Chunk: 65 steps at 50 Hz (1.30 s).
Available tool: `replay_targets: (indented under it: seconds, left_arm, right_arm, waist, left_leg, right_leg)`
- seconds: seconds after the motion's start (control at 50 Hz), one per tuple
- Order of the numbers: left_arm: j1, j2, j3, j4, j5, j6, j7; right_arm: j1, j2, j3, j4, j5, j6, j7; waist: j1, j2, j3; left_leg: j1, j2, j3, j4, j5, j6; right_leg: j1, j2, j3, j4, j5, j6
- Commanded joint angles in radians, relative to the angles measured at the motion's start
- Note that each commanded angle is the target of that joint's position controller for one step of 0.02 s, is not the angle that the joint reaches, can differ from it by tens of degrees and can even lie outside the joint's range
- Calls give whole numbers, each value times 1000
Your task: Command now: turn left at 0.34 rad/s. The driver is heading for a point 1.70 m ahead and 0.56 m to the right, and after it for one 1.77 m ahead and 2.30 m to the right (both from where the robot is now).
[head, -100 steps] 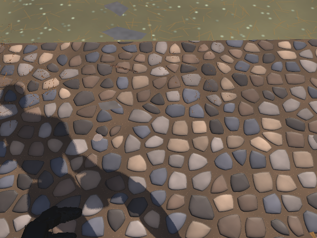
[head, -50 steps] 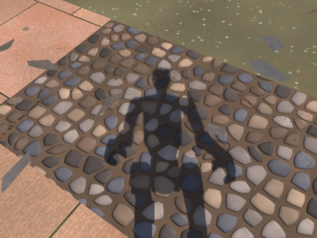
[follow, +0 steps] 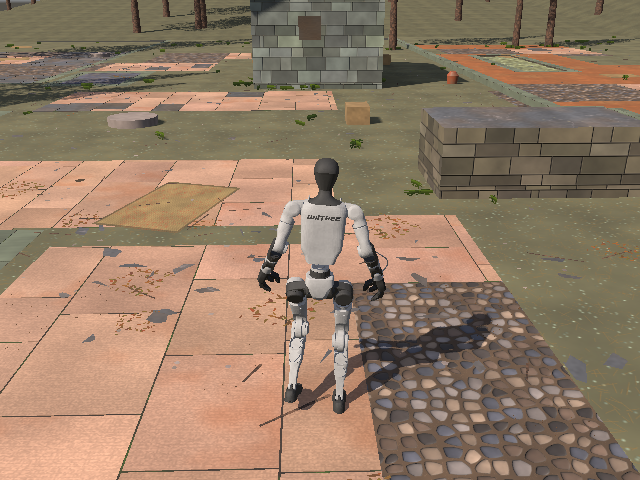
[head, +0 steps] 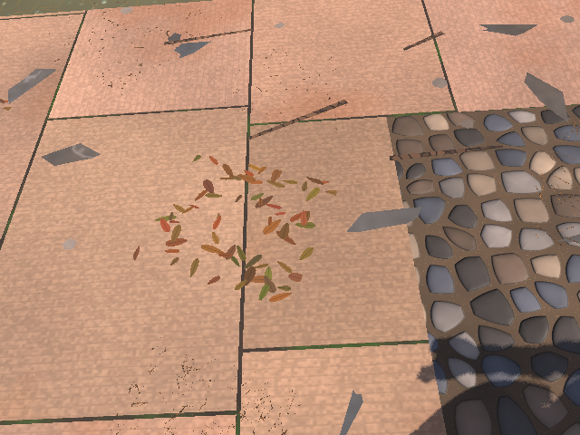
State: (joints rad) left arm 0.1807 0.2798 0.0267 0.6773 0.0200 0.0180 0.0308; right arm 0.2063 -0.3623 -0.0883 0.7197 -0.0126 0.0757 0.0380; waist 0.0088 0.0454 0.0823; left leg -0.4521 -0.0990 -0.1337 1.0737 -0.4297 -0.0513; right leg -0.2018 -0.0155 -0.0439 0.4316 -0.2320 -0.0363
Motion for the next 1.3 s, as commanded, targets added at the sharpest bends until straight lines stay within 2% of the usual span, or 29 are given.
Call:
replay_targets:
  seconds: [0.02,0.08,0.12,0.14,0.16,0.18,0.2,0.22,0.26,0.42,0.54,0.62,0.66,0.68,0.7,0.72,0.76,0.82,0.9,0.98,1.04,1.1,1.14,1.16,1.18,1.2,1.22,1.26,1.3]
  left_arm:
    - [55,162,45,-18,0,-14,-8]
    - [33,136,29,13,3,-13,-31]
    - [90,181,50,50,-12,6,-47]
    - [91,154,48,45,-10,8,-50]
    - [46,56,26,-1,-10,2,-58]
    - [-47,90,30,-56,-17,3,-51]
    - [-94,162,55,-57,-17,3,-51]
    - [-44,157,63,-30,-24,-6,-66]
    - [45,156,73,27,-3,-10,-87]
    - [-71,96,67,-22,7,14,-125]
    - [-244,62,32,-104,13,4,-148]
    - [-19,103,42,-69,-7,-2,-115]
    - [362,221,102,51,0,-17,-85]
    - [257,354,138,47,-3,1,-66]
    - [271,385,146,1,-5,2,-74]
    - [271,345,137,25,-4,-3,-64]
    - [229,258,113,57,0,-31,-42]
    - [146,161,71,39,-7,-69,-38]
    - [226,143,58,78,-19,-116,-52]
    - [297,137,45,120,-30,-148,-52]
    - [286,178,46,144,-10,-152,-31]
    - [212,229,62,135,43,-115,7]
    - [58,246,70,103,51,-89,19]
    - [21,74,30,55,53,-123,0]
    - [186,47,3,-13,-14,-139,-21]
    - [105,118,-8,2,12,-154,-22]
    - [35,136,-8,-14,19,-162,-33]
    - [-22,102,-24,-46,60,-133,-36]
    - [-12,75,-42,-64,72,-90,-42]
  right_arm:
    - [-24,-25,9,-62,4,-8,-8]
    - [-19,27,43,-30,6,-7,-29]
    - [69,14,45,6,-18,-28,-41]
    - [118,-30,36,26,-26,-45,-43]
    - [227,-116,21,35,-39,-59,-49]
    - [205,-257,-21,37,-38,-64,-57]
    - [143,-162,2,30,-47,-81,-61]
    - [63,-89,25,17,-31,-98,-63]
    - [20,-43,36,6,-17,-129,-70]
    - [134,-43,25,62,-25,-180,-57]
    - [185,-57,19,112,-33,-191,-59]
    - [169,-144,2,115,-40,-158,-63]
    - [137,-159,-2,88,-35,-149,-50]
    - [122,11,37,8,-10,-171,-21]
    - [38,-42,42,-66,-21,-202,-17]
    - [-74,-61,40,-91,-24,-216,-19]
    - [-40,-19,60,-84,-36,-216,-27]
    - [57,-4,69,-49,-63,-151,-19]
    - [-136,28,89,-112,-41,-135,-1]
    - [-252,50,99,-123,-7,-147,18]
    - [-208,12,86,-88,6,-153,18]
    - [85,-78,50,13,11,-139,6]
    - [512,-144,4,140,10,-127,-19]
    - [509,-180,-15,171,13,-106,-26]
    - [336,-211,-19,123,-12,-109,-20]
    - [249,-116,-15,72,-11,-113,-22]
    - [235,-54,1,96,-3,-114,-26]
    - [219,-40,12,120,0,-135,-36]
    - [210,-59,13,125,3,-157,-33]
  waist:
    - [30,-216,-114]
    - [16,-272,-122]
    - [-28,-231,-128]
    - [-53,-150,-133]
    - [-118,110,-166]
    - [-151,265,-29]
    - [-130,133,57]
    - [-69,115,71]
    - [-28,109,12]
    - [-45,48,68]
    - [-78,13,137]
    - [76,69,-80]
    - [245,7,-284]
    - [116,-360,-278]
    - [148,-215,-424]
    - [156,-102,-312]
    - [48,19,-128]
    - [-44,-2,-63]
    - [11,-42,54]
    - [74,-51,38]
    - [33,-103,-24]
    - [-136,-179,-187]
    - [-367,-114,-271]
    - [-255,241,-230]
    - [-83,325,-412]
    - [-122,17,-318]
    - [-75,-124,-181]
    - [-2,-188,-48]
    - [44,-131,9]
  left_leg:
    - [-29,-7,31,-151,-42,4]
    - [199,20,114,-467,-25,27]
    - [385,-5,188,-721,127,61]
    - [568,61,103,-758,107,99]
    - [745,352,-223,-878,-247,151]
    - [541,502,-457,-998,-488,251]
    - [465,472,-405,-996,-465,254]
    - [456,421,-309,-994,-352,221]
    - [491,362,-137,-1004,-154,187]
    - [499,374,143,-1028,36,172]
    - [553,372,334,-1036,296,157]
    - [602,391,427,-567,1436,136]
    - [279,354,396,16,1181,112]
    - [-244,104,350,454,76,33]
    - [-369,68,90,588,61,46]
    - [-431,128,42,557,131,61]
    - [-320,217,49,348,153,62]
    - [-207,257,70,218,137,37]
    - [-277,265,169,-103,377,39]
    - [-166,190,263,-424,640,114]
    - [-75,83,281,-510,630,165]
    - [165,-42,299,-462,442,197]
    - [524,20,187,-545,320,283]
    - [766,182,-103,-424,470,339]
    - [962,374,-723,-693,114,576]
    - [843,372,-735,-810,-49,535]
    - [621,334,-628,-848,-67,472]
    - [327,228,-453,-867,90,404]
    - [141,158,-355,-900,128,394]
  right_leg:
    - [176,-220,173,-50,560,-180]
    - [81,-175,177,-48,556,-160]
    - [-24,-128,218,-21,143,-132]
    - [-206,-93,228,7,-164,-95]
    - [-440,5,146,269,-439,-44]
    - [-613,71,61,457,-367,-39]
    - [-625,7,162,553,-247,-49]
    - [-623,-4,166,576,-153,-40]
    - [-594,-25,114,650,-57,0]
    - [-771,-82,79,748,104,39]
    - [-698,-97,-71,471,101,-59]
    - [-268,85,-196,387,-110,-174]
    - [308,134,-56,253,-164,-215]
    - [561,-138,533,8,-488,-323]
    - [618,-248,898,-153,-529,-392]
    - [546,-241,825,-179,-417,-354]
    - [225,-166,617,-173,-189,-289]
    - [-18,-78,437,-218,-104,-280]
    - [-57,-24,269,-339,143,-221]
    - [87,-32,122,-407,559,-108]
    - [288,-76,25,-365,977,-50]
    - [406,-137,-30,15,1478,5]
    - [173,-65,-82,755,1276,14]
    - [-304,147,-35,1200,-71,39]
    - [-643,167,165,1374,-257,72]
    - [-664,75,217,1263,-129,32]
    - [-606,28,205,1125,-63,13]
    - [-493,-24,173,967,-88,30]
    - [-439,-63,132,818,-110,55]
